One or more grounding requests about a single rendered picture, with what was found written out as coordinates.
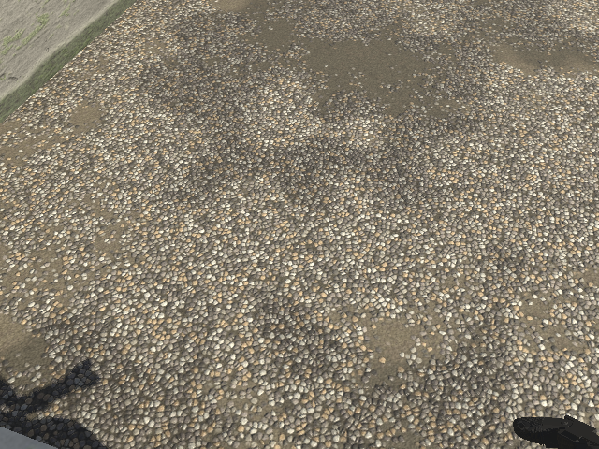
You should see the robot right hand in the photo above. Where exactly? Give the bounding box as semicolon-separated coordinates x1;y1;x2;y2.
513;415;599;449

